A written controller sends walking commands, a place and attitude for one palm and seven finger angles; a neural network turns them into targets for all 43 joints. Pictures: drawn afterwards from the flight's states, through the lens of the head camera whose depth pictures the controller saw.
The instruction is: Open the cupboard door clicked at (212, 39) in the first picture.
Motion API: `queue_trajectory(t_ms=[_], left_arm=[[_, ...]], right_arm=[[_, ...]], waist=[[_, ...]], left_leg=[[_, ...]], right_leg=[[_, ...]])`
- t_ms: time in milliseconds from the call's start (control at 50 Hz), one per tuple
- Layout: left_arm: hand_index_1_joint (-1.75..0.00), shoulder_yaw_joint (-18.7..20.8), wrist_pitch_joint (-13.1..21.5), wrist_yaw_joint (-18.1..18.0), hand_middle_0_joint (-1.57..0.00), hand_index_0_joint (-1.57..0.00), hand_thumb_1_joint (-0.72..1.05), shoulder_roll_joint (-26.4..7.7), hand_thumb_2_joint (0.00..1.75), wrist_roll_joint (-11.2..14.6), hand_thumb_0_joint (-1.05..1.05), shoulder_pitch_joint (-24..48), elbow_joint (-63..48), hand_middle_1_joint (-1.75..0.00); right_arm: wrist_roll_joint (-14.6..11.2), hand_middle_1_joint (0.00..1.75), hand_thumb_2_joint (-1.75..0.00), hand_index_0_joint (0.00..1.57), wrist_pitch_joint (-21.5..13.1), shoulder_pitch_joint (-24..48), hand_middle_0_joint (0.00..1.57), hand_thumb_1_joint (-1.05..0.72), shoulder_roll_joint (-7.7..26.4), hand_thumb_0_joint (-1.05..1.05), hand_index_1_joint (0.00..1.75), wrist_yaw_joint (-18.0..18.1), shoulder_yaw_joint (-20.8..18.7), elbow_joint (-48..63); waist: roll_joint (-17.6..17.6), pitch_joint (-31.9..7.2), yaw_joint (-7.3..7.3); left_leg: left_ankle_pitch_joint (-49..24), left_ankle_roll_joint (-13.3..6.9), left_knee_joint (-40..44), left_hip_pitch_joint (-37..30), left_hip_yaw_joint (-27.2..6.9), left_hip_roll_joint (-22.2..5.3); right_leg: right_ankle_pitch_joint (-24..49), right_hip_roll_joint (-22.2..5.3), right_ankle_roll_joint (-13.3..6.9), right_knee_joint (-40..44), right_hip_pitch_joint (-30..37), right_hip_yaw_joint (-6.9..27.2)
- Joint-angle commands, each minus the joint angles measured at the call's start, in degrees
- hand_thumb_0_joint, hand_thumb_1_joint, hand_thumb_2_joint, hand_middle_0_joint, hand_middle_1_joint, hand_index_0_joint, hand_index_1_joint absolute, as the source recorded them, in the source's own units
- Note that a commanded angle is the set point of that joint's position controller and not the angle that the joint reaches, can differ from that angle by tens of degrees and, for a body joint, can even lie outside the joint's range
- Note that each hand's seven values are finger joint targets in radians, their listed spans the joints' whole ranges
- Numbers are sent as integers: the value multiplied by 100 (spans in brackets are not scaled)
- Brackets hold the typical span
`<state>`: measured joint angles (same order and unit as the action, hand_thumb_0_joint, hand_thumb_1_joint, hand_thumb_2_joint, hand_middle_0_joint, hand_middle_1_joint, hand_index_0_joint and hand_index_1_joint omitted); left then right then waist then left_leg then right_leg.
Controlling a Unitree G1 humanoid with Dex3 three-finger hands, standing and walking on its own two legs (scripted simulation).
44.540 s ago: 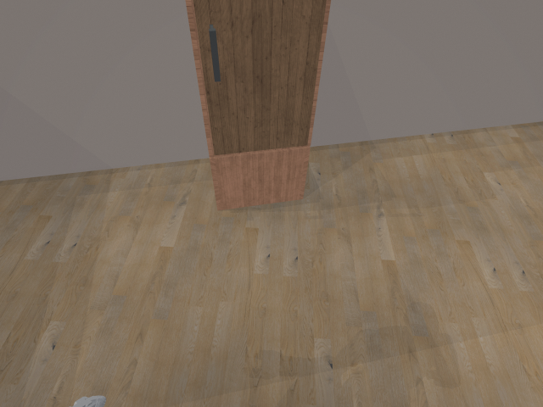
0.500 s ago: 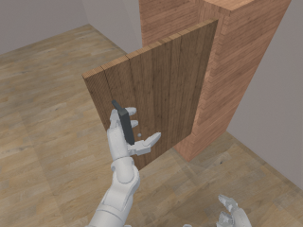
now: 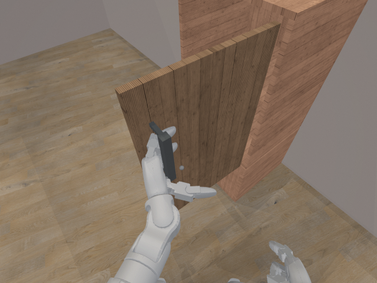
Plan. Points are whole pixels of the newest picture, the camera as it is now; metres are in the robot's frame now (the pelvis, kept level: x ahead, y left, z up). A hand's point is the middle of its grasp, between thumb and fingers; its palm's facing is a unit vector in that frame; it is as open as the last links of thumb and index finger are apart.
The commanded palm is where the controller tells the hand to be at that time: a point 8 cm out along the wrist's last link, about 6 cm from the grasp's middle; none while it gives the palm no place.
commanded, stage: slide the hand sideways off the handle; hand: left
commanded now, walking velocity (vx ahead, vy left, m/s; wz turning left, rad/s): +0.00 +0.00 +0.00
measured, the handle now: (163, 153) +0.37 +0.08 +0.07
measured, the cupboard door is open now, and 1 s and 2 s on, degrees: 88 92 92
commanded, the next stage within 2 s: draw the hand back to the body in 1.20 s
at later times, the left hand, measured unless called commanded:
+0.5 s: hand (179, 192) +0.28 +0.04 +0.07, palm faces -0.16 -0.99 +0.01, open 16.1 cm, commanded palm +0.25 +0.10 +0.06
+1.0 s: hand (151, 213) +0.24 +0.09 +0.07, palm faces -0.10 -1.00 -0.03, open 16.2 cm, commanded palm +0.21 +0.15 +0.06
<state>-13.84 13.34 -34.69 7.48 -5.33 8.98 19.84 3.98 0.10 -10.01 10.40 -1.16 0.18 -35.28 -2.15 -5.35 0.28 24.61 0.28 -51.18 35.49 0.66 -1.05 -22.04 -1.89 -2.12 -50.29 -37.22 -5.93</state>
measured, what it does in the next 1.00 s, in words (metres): stands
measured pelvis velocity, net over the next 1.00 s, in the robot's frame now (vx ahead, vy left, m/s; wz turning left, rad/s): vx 0.02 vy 0.00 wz -0.01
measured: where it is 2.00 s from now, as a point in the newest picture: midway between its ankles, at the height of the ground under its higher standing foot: outside the picture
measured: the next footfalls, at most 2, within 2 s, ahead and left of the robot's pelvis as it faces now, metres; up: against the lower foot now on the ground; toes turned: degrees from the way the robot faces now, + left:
none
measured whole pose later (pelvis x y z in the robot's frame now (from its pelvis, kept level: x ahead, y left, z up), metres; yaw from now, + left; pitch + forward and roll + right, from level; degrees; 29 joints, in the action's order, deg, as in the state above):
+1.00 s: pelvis +0.02 +0.00 -0.01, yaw +0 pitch +10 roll +0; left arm -8.2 14.8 3.1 -6.3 4.6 -24.7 -12.4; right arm 0.3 -5.1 -14.2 12.5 0.4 1.5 -24.7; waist -2.3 -5.3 0.8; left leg 28.4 0.6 -54.4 35.6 0.8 -1.4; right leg -26.0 -1.6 -2.2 -54.3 -37.9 -5.5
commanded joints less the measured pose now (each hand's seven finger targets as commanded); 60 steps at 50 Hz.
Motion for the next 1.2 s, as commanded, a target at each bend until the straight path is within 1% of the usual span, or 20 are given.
queue_trajectory(t_ms=[0,20,40,60,100,140,160,180,240,300,340,380,480,540,600,800,860,980,1060,1180], left_arm=[[-30,-1378,459,1074,-15,-15,-50,285,30,-794,0,1762,-1103,-30],[-30,-1026,698,1708,-15,-15,-50,-38,30,-576,0,2182,-1415,-30],[-30,-990,838,2201,-15,-15,-50,-247,30,-470,0,2258,-1554,-30],[-30,-989,924,2668,-15,-15,-50,-346,30,-307,0,2321,-1711,-30],[-30,-835,805,3378,-15,-15,-50,-313,30,331,0,1985,-1610,-30],[-30,-581,517,3508,-15,-15,-50,-115,30,961,0,1860,-1427,-30],[-30,-358,434,3428,-15,-15,-50,-136,30,1144,0,1794,-1350,-30],[-30,-91,400,3304,-15,-15,-50,-254,30,1262,0,1657,-1446,-30],[-30,261,521,2900,-15,-15,-50,-564,30,1082,0,1104,-1854,-30],[-30,249,711,2669,-15,-15,-50,-615,30,765,0,474,-2101,-30],[-30,396,770,2628,-15,-15,-50,-852,30,662,0,161,-2219,-30],[-30,365,834,2629,-15,-15,-50,-861,30,592,0,-232,-2582,-30],[-30,178,718,2743,-15,-15,-50,-874,30,519,0,-936,-3060,-30],[-30,206,622,2890,-15,-15,-50,-964,30,616,0,-1072,-3390,-30],[-30,150,582,3040,-15,-15,-50,-954,30,675,0,-1326,-3610,-30],[-30,657,460,3455,-15,-15,-50,-1406,30,882,0,-2493,-4173,-30],[-30,637,487,3618,-15,-15,-50,-1371,30,962,0,-2930,-4376,-30],[-30,928,639,3901,-15,-15,-50,-1663,30,1142,0,-3178,-4565,-30],[-30,969,738,4104,-15,-15,-50,-1732,30,1276,0,-3298,-4743,-30],[-30,1250,732,4309,-15,-15,-50,-1905,30,1492,0,-3691,-4826,-30]], right_arm=[[-52,30,-90,20,-249,-19,20,-90,669,0,30,44,-176,650],[-112,30,-90,20,-300,-88,20,-90,668,0,30,88,-189,847],[-150,30,-90,20,-328,-88,20,-90,686,0,30,131,-177,892],[-210,30,-90,20,-378,-113,20,-90,692,0,30,165,-169,959],[-365,30,-90,20,-468,-101,20,-90,705,0,30,230,-115,1129],[-483,30,-90,20,-539,23,20,-90,721,0,30,265,-20,1210],[-498,30,-90,20,-575,45,20,-90,733,0,30,274,-5,1193],[-480,30,-90,20,-604,36,20,-90,764,0,30,269,-10,1212],[-412,30,-90,20,-664,43,20,-90,754,0,30,167,-42,1315],[-343,30,-90,20,-649,-17,20,-90,718,0,30,36,-73,1391],[-337,30,-90,20,-617,-1,20,-90,731,0,30,5,-82,1451],[-333,30,-90,20,-599,25,20,-90,688,0,30,-25,-93,1537],[-356,30,-90,20,-546,-30,20,-90,699,0,30,-17,-106,1659],[-378,30,-90,20,-563,-6,20,-90,726,0,30,51,-92,1718],[-373,30,-90,20,-637,-36,20,-90,713,0,30,101,-78,1755],[-382,30,-90,20,-745,-176,20,-90,724,0,30,170,-97,1861],[-391,30,-90,20,-783,-181,20,-90,712,0,30,175,-100,1947],[-406,30,-90,20,-891,-225,20,-90,770,0,30,226,-119,1956],[-421,30,-90,20,-999,-254,20,-90,810,0,30,256,-133,1986],[-474,30,-90,20,-1064,-283,20,-90,826,0,30,303,-168,2025]], waist=[[917,-1081,-698],[801,-1391,-585],[520,-1563,-559],[310,-1691,-525],[349,-1588,-485],[412,-1208,-428],[593,-1038,-392],[809,-1149,-275],[673,-1426,1],[764,-1398,31],[769,-1309,100],[394,-1328,157],[501,-1091,19],[633,-1005,-28],[495,-973,-72],[487,-1197,7],[547,-1200,9],[576,-969,-82],[417,-1064,-101],[506,-1159,-58]], left_leg=[[-705,-169,637,-611,-116,123],[-797,-211,590,-546,-136,165],[-830,-215,562,-642,-132,167],[-824,-206,582,-764,-150,177],[-678,-192,715,-842,-193,194],[-343,-142,927,-759,-236,195],[-204,-118,1005,-710,-268,178],[-256,-107,1051,-679,-272,188],[-675,-77,1073,-730,-204,185],[-885,-83,976,-667,-108,142],[-842,-88,980,-521,-88,148],[-920,-77,959,-579,-15,142],[-878,-98,875,-514,-16,128],[-734,-109,828,-427,-44,153],[-745,-111,742,-431,-69,173],[-1249,-100,453,-294,-61,222],[-1369,-110,375,-239,-53,227],[-1031,-103,149,88,-72,243],[-937,-103,1,191,-90,253],[-972,-92,-92,315,-104,251]], right_leg=[[827,95,8,831,489,435],[1076,54,-4,746,634,436],[1165,44,-20,663,713,487],[1153,44,-29,635,723,496],[966,94,-14,742,788,417],[447,141,13,935,752,341],[243,156,39,967,685,278],[235,156,49,971,825,262],[551,141,14,823,1082,258],[836,128,14,721,1103,292],[806,125,-10,725,1210,348],[933,120,-26,680,1232,382],[996,140,4,688,1112,382],[852,151,25,714,1085,390],[894,146,42,648,971,365],[1659,125,71,432,1191,444],[1883,120,93,383,1230,466],[1491,86,140,406,1011,614],[1245,66,140,375,904,684],[1313,53,172,336,961,729]])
